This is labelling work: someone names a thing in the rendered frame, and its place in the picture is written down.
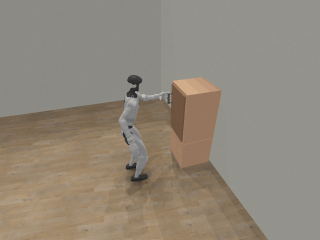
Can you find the handle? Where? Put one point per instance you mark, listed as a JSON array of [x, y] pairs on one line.
[[168, 98]]

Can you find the cupboard door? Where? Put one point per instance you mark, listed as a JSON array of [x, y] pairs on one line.
[[177, 116]]

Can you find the robot right upper arm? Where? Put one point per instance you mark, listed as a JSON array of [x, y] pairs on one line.
[[131, 104]]

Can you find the robot left thigh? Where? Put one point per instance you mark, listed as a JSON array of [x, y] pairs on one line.
[[136, 132]]

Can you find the left robot hand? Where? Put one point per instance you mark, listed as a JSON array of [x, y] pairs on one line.
[[164, 95]]

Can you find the robot left forearm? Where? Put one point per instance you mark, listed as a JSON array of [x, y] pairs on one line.
[[152, 97]]

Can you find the right robot hand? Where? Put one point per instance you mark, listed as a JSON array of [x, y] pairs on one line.
[[134, 148]]

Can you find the robot right forearm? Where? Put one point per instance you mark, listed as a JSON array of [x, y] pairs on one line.
[[125, 129]]

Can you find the robot left foot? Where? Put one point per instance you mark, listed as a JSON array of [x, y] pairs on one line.
[[132, 166]]

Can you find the robot left upper arm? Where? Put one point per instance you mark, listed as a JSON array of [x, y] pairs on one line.
[[142, 97]]

